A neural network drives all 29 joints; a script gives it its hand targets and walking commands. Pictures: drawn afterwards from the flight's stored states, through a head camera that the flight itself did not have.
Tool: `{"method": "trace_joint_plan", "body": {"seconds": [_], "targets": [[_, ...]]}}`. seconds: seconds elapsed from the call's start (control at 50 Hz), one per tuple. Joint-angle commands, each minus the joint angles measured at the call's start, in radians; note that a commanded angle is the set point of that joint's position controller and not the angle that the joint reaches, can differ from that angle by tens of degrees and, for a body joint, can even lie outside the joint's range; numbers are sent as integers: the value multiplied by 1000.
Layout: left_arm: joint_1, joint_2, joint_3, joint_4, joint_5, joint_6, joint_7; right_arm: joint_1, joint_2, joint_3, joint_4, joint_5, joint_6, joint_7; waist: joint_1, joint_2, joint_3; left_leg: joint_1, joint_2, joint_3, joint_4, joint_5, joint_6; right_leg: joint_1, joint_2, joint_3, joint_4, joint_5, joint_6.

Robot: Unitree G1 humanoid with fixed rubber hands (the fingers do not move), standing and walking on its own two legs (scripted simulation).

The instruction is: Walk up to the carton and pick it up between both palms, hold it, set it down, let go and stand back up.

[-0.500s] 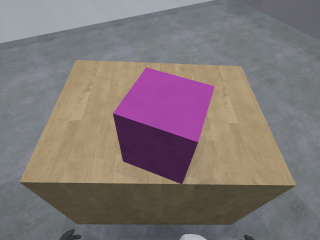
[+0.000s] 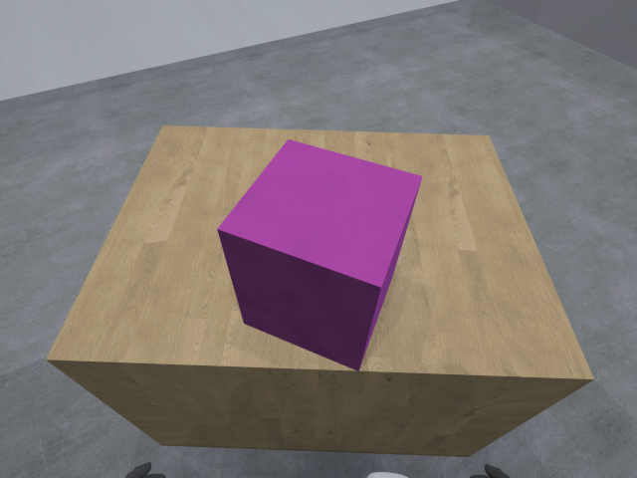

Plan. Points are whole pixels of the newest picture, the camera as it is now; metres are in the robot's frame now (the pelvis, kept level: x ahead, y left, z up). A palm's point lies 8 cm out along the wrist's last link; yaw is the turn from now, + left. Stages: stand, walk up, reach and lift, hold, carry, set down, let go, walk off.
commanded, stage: walk up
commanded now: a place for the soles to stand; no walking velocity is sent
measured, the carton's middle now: (324, 257) +0.42 -0.01 -0.01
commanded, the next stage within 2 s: reach and lift in 0.30 s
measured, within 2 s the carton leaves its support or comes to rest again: neither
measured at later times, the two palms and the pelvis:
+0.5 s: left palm (132, 475) +0.14 +0.24 -0.11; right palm out of the picture +0.13 -0.24 -0.12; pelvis -0.03 -0.01 -0.02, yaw -1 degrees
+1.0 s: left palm (111, 472) +0.14 +0.26 -0.08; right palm out of the picture +0.10 -0.20 -0.08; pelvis -0.02 +0.01 -0.01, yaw -2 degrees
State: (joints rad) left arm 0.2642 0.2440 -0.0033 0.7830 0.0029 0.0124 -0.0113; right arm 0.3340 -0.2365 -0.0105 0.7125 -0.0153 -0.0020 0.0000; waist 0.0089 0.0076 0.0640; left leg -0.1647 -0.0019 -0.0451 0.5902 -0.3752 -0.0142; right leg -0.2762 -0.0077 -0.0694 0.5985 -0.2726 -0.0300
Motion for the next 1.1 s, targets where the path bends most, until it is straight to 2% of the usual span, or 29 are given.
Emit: {"method": "trace_joint_plan", "body": {"seconds": [0.0, 0.28, 0.3, 0.32, 0.34, 0.36, 0.38, 0.4, 0.44, 0.46, 0.5, 0.56, 0.62, 0.7, 0.72, 0.74, 0.78, 0.84, 0.88, 1.08], "targets": [[-2, 165, 48, -99, 0, -24, 9, 25, -138, -47, -85, 0, -27, -8, -1, -21, -23, -90, 52, -78, -117, 144, 53, 47, -115, 166, -162, 97, -52], [11, 162, 48, -87, 2, -22, 13, 33, -139, -46, -52, 1, -29, -9, 1, -1, -10, -114, 52, -100, -122, 146, 52, 60, -112, 148, -168, 60, -46], [-557, 230, 46, -312, -36, 127, 32, -572, -26, -100, 20, -81, -152, 8, -32, 26, -65, -374, 46, 101, 32, 41, 6, -71, -23, 59, 30, -77, -32], [-396, 176, 30, -291, -23, 223, 49, -423, -71, -117, 71, -78, -159, 36, -31, 18, -9, -462, 46, 107, 38, -20, 17, 34, -25, 52, 72, -80, -35], [-365, 173, 47, -351, -10, 278, 45, -401, -87, -119, 29, -62, -153, 47, -30, -13, -106, -457, 48, 110, 60, 30, 20, 84, -32, 48, 97, -23, -27], [-313, 156, 50, -397, 0, 314, 40, -340, -89, -114, 30, -49, -149, 51, -29, -15, -146, -423, 48, 107, 68, 67, 17, 106, -36, 50, 95, 35, -22], [-258, 154, 69, -428, 18, 335, 31, -282, -96, -102, 43, -33, -153, 49, -17, -12, -179, -371, 41, 112, 70, 145, 11, 135, -35, 50, 78, 134, -17], [-198, 162, 91, -437, 38, 344, 20, -223, -106, -95, 63, -16, -166, 40, -23, -19, -208, -304, 33, 119, 69, 229, 6, 164, -30, 47, 58, 251, -11], [-90, 171, 131, -455, 69, 340, 2, -152, -106, -67, 80, 23, -186, 15, -22, -23, -219, -196, 12, 122, 35, 342, -1, 266, -15, 53, 7, 407, 2], [-57, 172, 140, -451, 74, 333, -6, -138, -95, -52, 73, 30, -192, 1, -24, -37, -202, -189, 2, 124, 14, 333, 0, 308, -17, 70, -24, 427, 7], [-48, 173, 138, -440, 69, 327, -7, -147, -60, -34, 30, 22, -185, -24, -18, -42, -126, -261, -4, 132, -47, 198, 16, 371, -28, 113, -75, 281, 8], [-102, 187, 140, -405, 65, 331, -11, -184, -8, -26, -46, 0, -157, -48, -3, -31, -15, -304, -4, 151, -89, 99, 27, 348, -40, 144, -130, 97, 18], [-164, 190, 136, -412, 59, 316, -14, -200, 28, -30, -130, -11, -133, -54, 3, 20, 21, -328, 18, 157, -130, 26, 45, 340, -22, 128, -140, -35, 19], [-201, 168, 130, -457, 56, 247, -19, -180, 26, -38, -220, -10, -138, -57, -6, 117, -25, -525, 85, 141, -215, -113, 98, 543, 41, 84, -24, 65, 33], [-205, 166, 129, -461, 54, 225, -23, -177, 24, -38, -231, -8, -144, -59, -10, 127, -37, -578, 96, 143, -225, -126, 109, 592, 51, 80, 5, 90, 35], [-174, 131, 159, -428, 54, 210, -32, -113, 6, -50, -192, 11, -143, -63, 5, 155, -8, -621, 127, 160, -251, -104, 145, 660, 78, 33, 26, 124, 24], [-202, 146, 141, -453, 32, 176, -44, -136, 10, -52, -237, 11, -159, -66, -7, 131, -30, -625, 121, 169, -241, -102, 141, 636, 77, 40, 28, 120, 21], [-230, 165, 109, -468, -13, 149, -48, -137, 53, -50, -288, 10, -178, -75, -21, 60, -15, -508, 98, 160, -194, -93, 117, 477, 49, 65, -36, 43, 10], [-224, 178, 94, -466, -36, 142, -52, -121, 76, -48, -304, 9, -181, -81, -23, 33, 4, -420, 83, 154, -180, -75, 99, 389, 34, 76, -79, 16, 4], [-157, 211, 90, -430, -68, 82, -87, -73, 116, -47, -309, 24, -190, -112, -10, 52, 40, -230, 51, 150, -216, 62, 53, 351, 24, 70, -149, 93, -6]]}}
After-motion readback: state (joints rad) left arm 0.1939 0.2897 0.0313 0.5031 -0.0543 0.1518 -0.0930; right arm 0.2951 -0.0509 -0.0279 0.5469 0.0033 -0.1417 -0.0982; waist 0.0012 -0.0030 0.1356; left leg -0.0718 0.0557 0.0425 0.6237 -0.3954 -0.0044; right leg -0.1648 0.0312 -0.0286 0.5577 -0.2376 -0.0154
